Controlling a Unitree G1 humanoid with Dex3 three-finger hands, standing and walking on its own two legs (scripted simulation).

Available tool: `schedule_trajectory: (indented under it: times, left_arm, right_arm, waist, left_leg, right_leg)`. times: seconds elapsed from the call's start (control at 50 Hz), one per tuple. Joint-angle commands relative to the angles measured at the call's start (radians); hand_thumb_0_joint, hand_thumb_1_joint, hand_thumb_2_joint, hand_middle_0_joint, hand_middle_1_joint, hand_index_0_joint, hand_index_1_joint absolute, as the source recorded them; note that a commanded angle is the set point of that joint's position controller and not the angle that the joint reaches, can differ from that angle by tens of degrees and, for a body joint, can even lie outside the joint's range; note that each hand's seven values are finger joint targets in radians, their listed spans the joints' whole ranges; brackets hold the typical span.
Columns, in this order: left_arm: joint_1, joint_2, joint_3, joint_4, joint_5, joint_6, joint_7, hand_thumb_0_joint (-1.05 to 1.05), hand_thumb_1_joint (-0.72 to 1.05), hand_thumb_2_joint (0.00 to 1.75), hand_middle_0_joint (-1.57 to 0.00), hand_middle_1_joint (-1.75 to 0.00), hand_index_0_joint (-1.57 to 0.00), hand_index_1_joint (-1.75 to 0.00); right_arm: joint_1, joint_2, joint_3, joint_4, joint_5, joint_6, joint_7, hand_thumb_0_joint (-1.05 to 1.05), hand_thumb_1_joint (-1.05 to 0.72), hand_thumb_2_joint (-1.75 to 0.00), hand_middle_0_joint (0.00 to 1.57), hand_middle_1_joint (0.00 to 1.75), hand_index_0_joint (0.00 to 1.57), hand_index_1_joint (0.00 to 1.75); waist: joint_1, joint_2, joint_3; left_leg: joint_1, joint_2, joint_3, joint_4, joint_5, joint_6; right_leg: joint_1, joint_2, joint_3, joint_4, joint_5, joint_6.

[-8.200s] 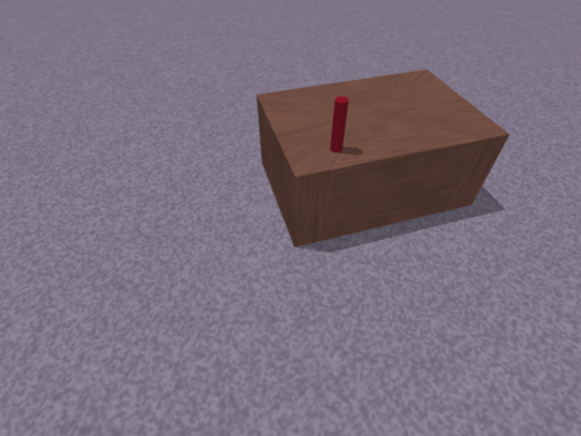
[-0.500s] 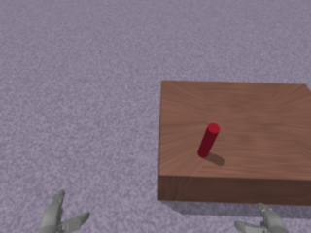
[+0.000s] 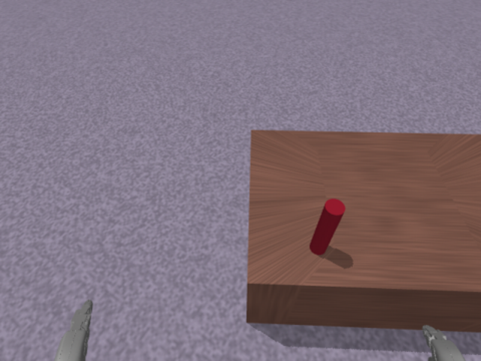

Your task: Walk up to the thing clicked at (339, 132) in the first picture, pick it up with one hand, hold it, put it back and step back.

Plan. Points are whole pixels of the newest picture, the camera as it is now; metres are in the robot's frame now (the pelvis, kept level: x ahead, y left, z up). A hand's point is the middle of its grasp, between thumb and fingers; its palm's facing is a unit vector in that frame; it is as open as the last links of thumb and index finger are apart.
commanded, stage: go down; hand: right
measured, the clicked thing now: (325, 229) +0.48 -0.20 -0.21
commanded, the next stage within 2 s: none
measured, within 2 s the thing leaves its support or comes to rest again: neither
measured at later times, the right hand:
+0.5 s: hand (415, 360) +0.17 -0.27 -0.09, palm faces +0.12 +0.94 -0.31, open 17.3 cm
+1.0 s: hand out of the picture +0.15 -0.29 -0.08, palm faces +0.15 +0.94 -0.30, open 17.3 cm
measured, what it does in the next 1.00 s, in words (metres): stands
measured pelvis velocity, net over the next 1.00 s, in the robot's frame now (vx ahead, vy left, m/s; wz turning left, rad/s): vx -0.01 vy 0.00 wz -0.01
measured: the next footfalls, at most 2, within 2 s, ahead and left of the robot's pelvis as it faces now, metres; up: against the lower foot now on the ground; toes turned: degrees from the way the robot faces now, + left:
none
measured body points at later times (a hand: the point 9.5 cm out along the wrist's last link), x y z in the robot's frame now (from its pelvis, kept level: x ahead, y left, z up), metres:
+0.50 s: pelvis +0.01 +0.00 -0.02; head +0.05 -0.01 +0.43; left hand +0.17 +0.27 -0.06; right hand +0.16 -0.32 -0.07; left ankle -0.01 +0.14 -0.71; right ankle -0.01 -0.13 -0.71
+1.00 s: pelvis -0.01 +0.00 -0.02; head +0.01 -0.01 +0.43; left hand +0.14 +0.25 -0.05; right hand +0.14 -0.33 -0.05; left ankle -0.01 +0.14 -0.71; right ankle -0.01 -0.13 -0.71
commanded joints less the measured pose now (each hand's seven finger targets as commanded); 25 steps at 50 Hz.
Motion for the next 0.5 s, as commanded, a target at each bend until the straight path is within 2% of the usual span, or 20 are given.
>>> schedule_trajectory:
  times: [0.0, 0.04, 0.08, 0.1, 0.12, 0.14, 0.16, 0.18, 0.22, 0.24, 0.28, 0.32, 0.34, 0.36, 0.38, 0.4, 0.42, 0.44, 0.46, 0.48]
  left_arm:
    - [0.011, 0.159, 0.06, -0.157, -0.007, -0.036, 0.019, 0.0, -0.54, 0.04, -0.06, -0.06, -0.06, -0.06]
    - [0.013, 0.163, 0.058, -0.181, -0.009, -0.034, 0.018, 0.0, -0.53, 0.04, -0.06, -0.06, -0.06, -0.06]
    - [0.035, 0.156, 0.056, -0.206, -0.012, -0.029, 0.013, 0.0, -0.53, 0.04, -0.06, -0.06, -0.06, -0.06]
    - [0.032, 0.172, 0.068, -0.232, -0.014, -0.029, 0.016, 0.0, -0.52, 0.03, -0.06, -0.06, -0.07, -0.06]
    - [0.02, 0.176, 0.068, -0.254, -0.014, -0.031, 0.016, 0.0, -0.52, 0.03, -0.06, -0.06, -0.07, -0.05]
    - [0.026, 0.174, 0.067, -0.274, -0.013, -0.03, 0.015, 0.0, -0.53, 0.04, -0.06, -0.06, -0.06, -0.06]
    - [0.041, 0.167, 0.066, -0.276, -0.015, -0.029, 0.017, 0.0, -0.53, 0.04, -0.06, -0.06, -0.07, -0.06]
    - [0.037, 0.166, 0.068, -0.293, -0.016, -0.027, 0.018, 0.0, -0.52, 0.03, -0.06, -0.06, -0.07, -0.06]
    - [0.07, 0.164, 0.068, -0.325, -0.015, -0.026, 0.02, 0.0, -0.53, 0.04, -0.06, -0.06, -0.06, -0.06]
    - [0.077, 0.154, 0.066, -0.323, -0.015, -0.022, 0.023, 0.0, -0.53, 0.04, -0.06, -0.06, -0.06, -0.06]
    - [0.091, 0.153, 0.065, -0.346, -0.016, -0.02, 0.027, 0.0, -0.53, 0.04, -0.06, -0.06, -0.06, -0.06]
    - [0.101, 0.143, 0.054, -0.352, -0.015, -0.015, 0.031, 0.0, -0.53, 0.04, -0.06, -0.06, -0.06, -0.06]
    - [0.105, 0.137, 0.052, -0.354, -0.014, -0.015, 0.033, 0.0, -0.53, 0.04, -0.06, -0.06, -0.06, -0.06]
    - [0.098, 0.136, 0.048, -0.369, -0.015, -0.013, 0.034, 0.0, -0.53, 0.04, -0.06, -0.06, -0.06, -0.06]
    - [0.096, 0.142, 0.046, -0.374, -0.015, -0.013, 0.035, 0.0, -0.53, 0.04, -0.06, -0.06, -0.06, -0.06]
    - [0.092, 0.135, 0.042, -0.375, -0.014, -0.012, 0.036, 0.0, -0.53, 0.04, -0.06, -0.06, -0.06, -0.06]
    - [0.116, 0.129, 0.038, -0.377, -0.015, -0.009, 0.036, 0.0, -0.53, 0.04, -0.06, -0.06, -0.06, -0.06]
    - [0.109, 0.137, 0.047, -0.382, -0.018, -0.008, 0.038, 0.0, -0.52, 0.04, -0.06, -0.06, -0.07, -0.06]
    - [0.116, 0.126, 0.035, -0.396, -0.017, -0.007, 0.038, 0.0, -0.52, 0.04, -0.06, -0.06, -0.07, -0.06]
    - [0.135, 0.128, 0.036, -0.398, -0.017, -0.007, 0.037, 0.0, -0.52, 0.04, -0.06, -0.06, -0.06, -0.06]
  right_arm:
    - [-0.005, -0.198, -0.059, -0.174, -0.004, 0.017, 0.01, 0.0, 0.57, -0.04, 0.02, 0.06, 0.03, 0.06]
    - [-0.006, -0.216, -0.069, -0.214, -0.003, 0.031, 0.02, 0.0, 0.57, -0.04, 0.02, 0.06, 0.03, 0.06]
    - [0.018, -0.233, -0.084, -0.263, -0.004, 0.046, 0.025, 0.0, 0.56, -0.05, 0.02, 0.06, 0.03, 0.06]
    - [0.026, -0.212, -0.069, -0.258, -0.002, 0.056, 0.03, 0.0, 0.56, -0.05, 0.02, 0.06, 0.03, 0.06]
    - [0.027, -0.209, -0.071, -0.28, 0.001, 0.059, 0.031, 0.0, 0.56, -0.05, 0.02, 0.06, 0.03, 0.06]
    - [0.029, -0.229, -0.089, -0.296, 0.0, 0.06, 0.03, 0.0, 0.56, -0.05, 0.02, 0.06, 0.03, 0.06]
    - [0.033, -0.222, -0.089, -0.309, 0.001, 0.063, 0.031, 0.0, 0.55, -0.05, 0.02, 0.06, 0.03, 0.06]
    - [0.027, -0.25, -0.111, -0.332, 0.0, 0.062, 0.027, 0.0, 0.54, -0.05, 0.02, 0.06, 0.03, 0.06]
    - [0.05, -0.225, -0.105, -0.338, 0.002, 0.066, 0.027, 0.0, 0.54, -0.05, 0.02, 0.06, 0.04, 0.06]
    - [0.052, -0.252, -0.127, -0.374, 0.001, 0.062, 0.023, 0.0, 0.53, -0.05, 0.03, 0.06, 0.04, 0.06]
    - [0.069, -0.233, -0.118, -0.375, 0.002, 0.068, 0.027, 0.0, 0.51, -0.05, 0.03, 0.06, 0.04, 0.06]
    - [0.079, -0.258, -0.145, -0.4, 0.005, 0.068, 0.026, 0.0, 0.53, -0.05, 0.03, 0.06, 0.04, 0.06]
    - [0.1, -0.235, -0.129, -0.389, 0.003, 0.071, 0.03, 0.0, 0.51, -0.05, 0.03, 0.06, 0.04, 0.06]
    - [0.094, -0.248, -0.138, -0.414, 0.007, 0.073, 0.03, 0.0, 0.52, -0.05, 0.03, 0.06, 0.04, 0.06]
    - [0.1, -0.225, -0.121, -0.393, 0.008, 0.078, 0.033, 0.0, 0.5, -0.04, 0.03, 0.06, 0.04, 0.06]
    - [0.11, -0.252, -0.147, -0.416, 0.009, 0.079, 0.034, 0.0, 0.51, -0.04, 0.03, 0.06, 0.04, 0.06]
    - [0.109, -0.242, -0.135, -0.425, 0.007, 0.084, 0.038, 0.0, 0.5, -0.05, 0.03, 0.06, 0.04, 0.06]
    - [0.114, -0.245, -0.143, -0.423, 0.013, 0.087, 0.042, 0.0, 0.5, -0.05, 0.03, 0.06, 0.04, 0.06]
    - [0.104, -0.256, -0.145, -0.455, 0.012, 0.086, 0.045, 0.0, 0.51, -0.05, 0.03, 0.06, 0.04, 0.06]
    - [0.13, -0.239, -0.145, -0.435, 0.016, 0.089, 0.048, 0.0, 0.51, -0.05, 0.04, 0.06, 0.04, 0.06]
  waist:
    - [0.011, -0.058, -0.113]
    - [0.011, -0.052, -0.123]
    - [0.006, -0.052, -0.156]
    - [0.014, -0.039, -0.147]
    - [0.008, -0.041, -0.145]
    - [0.005, -0.037, -0.165]
    - [0.003, -0.038, -0.173]
    - [-0.002, -0.039, -0.176]
    - [0.01, -0.018, -0.199]
    - [-0.004, -0.033, -0.211]
    - [0.006, -0.02, -0.214]
    - [-0.008, -0.043, -0.216]
    - [-0.002, -0.045, -0.223]
    - [-0.006, -0.04, -0.213]
    - [-0.001, -0.044, -0.19]
    - [-0.015, -0.071, -0.189]
    - [-0.004, -0.073, -0.188]
    - [-0.006, -0.063, -0.178]
    - [-0.003, -0.076, -0.181]
    - [0.001, -0.062, -0.19]
  left_leg:
    - [0.03, -0.038, 0.048, -0.081, 0.236, 0.034]
    - [0.031, -0.036, 0.048, -0.074, 0.254, 0.032]
    - [0.039, -0.036, 0.05, -0.05, 0.31, 0.03]
    - [0.029, -0.04, 0.053, -0.045, 0.3, 0.027]
    - [0.022, -0.043, 0.057, -0.035, 0.291, 0.027]
    - [0.033, -0.039, 0.053, -0.035, 0.299, 0.027]
    - [0.029, -0.04, 0.053, -0.027, 0.298, 0.027]
    - [0.033, -0.037, 0.051, -0.027, 0.296, 0.026]
    - [0.032, -0.038, 0.049, -0.014, 0.306, 0.024]
    - [0.047, -0.032, 0.045, -0.012, 0.326, 0.023]
    - [0.031, -0.034, 0.045, -0.001, 0.336, 0.022]
    - [0.036, -0.03, 0.043, 0.004, 0.345, 0.023]
    - [0.03, -0.029, 0.04, 0.012, 0.358, 0.023]
    - [0.023, -0.03, 0.042, 0.009, 0.34, 0.022]
    - [0.004, -0.033, 0.043, 0.011, 0.311, 0.024]
    - [0.007, -0.031, 0.044, 0.011, 0.294, 0.027]
    - [0.0, -0.032, 0.042, 0.011, 0.29, 0.028]
    - [-0.013, -0.035, 0.047, 0.011, 0.263, 0.028]
    - [-0.006, -0.032, 0.046, 0.008, 0.264, 0.028]
    - [-0.001, -0.034, 0.048, 0.016, 0.286, 0.027]
  right_leg:
    - [0.07, 0.026, -0.034, -0.094, 0.265, -0.021]
    - [0.063, 0.027, -0.034, -0.076, 0.282, -0.022]
    - [0.081, 0.024, -0.031, -0.054, 0.367, -0.017]
    - [0.081, 0.021, -0.026, -0.051, 0.378, -0.016]
    - [0.077, 0.017, -0.017, -0.051, 0.396, -0.012]
    - [0.075, 0.021, -0.021, -0.039, 0.388, -0.013]
    - [0.08, 0.019, -0.018, -0.036, 0.397, -0.013]
    - [0.071, 0.022, -0.02, -0.032, 0.38, -0.014]
    - [0.068, 0.024, -0.019, -0.017, 0.382, -0.016]
    - [0.075, 0.028, -0.025, -0.008, 0.397, -0.015]
    - [0.073, 0.026, -0.023, 0.004, 0.415, -0.016]
    - [0.061, 0.029, -0.027, 0.014, 0.422, -0.015]
    - [0.063, 0.029, -0.028, 0.022, 0.438, -0.015]
    - [0.046, 0.029, -0.026, 0.02, 0.419, -0.015]
    - [0.027, 0.028, -0.024, 0.014, 0.398, -0.014]
    - [0.02, 0.028, -0.023, 0.011, 0.38, -0.012]
    - [0.028, 0.028, -0.024, 0.01, 0.375, -0.013]
    - [0.016, 0.026, -0.019, 0.004, 0.354, -0.012]
    - [0.015, 0.028, -0.021, 0.004, 0.345, -0.013]
    - [0.019, 0.027, -0.02, 0.012, 0.375, -0.014]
